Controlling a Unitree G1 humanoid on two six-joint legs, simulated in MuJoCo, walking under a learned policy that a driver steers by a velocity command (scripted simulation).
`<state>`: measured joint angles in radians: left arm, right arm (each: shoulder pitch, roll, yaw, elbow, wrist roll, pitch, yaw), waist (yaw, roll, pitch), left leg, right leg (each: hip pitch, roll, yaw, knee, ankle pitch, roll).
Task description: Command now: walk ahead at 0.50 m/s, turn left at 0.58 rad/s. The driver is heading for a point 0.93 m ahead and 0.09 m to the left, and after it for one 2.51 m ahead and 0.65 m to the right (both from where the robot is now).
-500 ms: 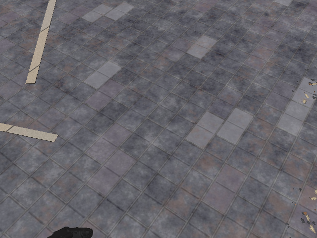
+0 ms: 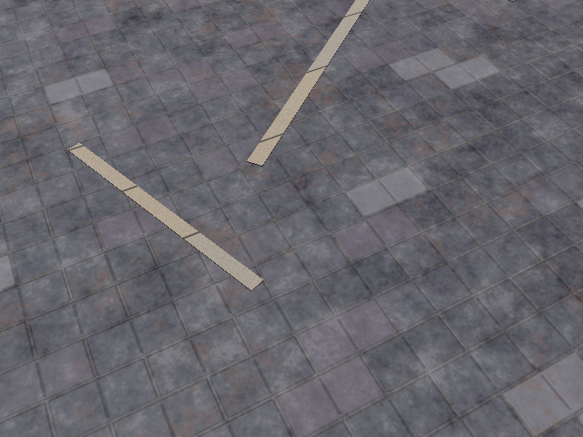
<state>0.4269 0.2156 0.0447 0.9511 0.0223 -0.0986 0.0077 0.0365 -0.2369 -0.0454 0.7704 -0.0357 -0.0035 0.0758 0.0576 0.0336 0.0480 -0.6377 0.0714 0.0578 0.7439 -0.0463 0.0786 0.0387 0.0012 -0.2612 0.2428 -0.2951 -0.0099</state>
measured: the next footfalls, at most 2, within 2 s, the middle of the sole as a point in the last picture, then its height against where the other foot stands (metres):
left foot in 0.10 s outside the picture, level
right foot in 0.68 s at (315, 393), level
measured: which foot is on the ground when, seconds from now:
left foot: up 0.00-0.08, down 0.10-0.68, up 0.70-1.00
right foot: down 0.00-0.10, up 0.12-0.66, down 0.68-1.00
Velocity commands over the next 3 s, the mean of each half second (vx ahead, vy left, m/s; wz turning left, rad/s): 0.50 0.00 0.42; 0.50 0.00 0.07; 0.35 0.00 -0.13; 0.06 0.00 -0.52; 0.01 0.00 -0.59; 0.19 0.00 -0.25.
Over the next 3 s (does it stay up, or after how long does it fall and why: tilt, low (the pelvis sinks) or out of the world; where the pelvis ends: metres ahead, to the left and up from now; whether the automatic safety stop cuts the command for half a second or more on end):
stays up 0.79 0.14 0.01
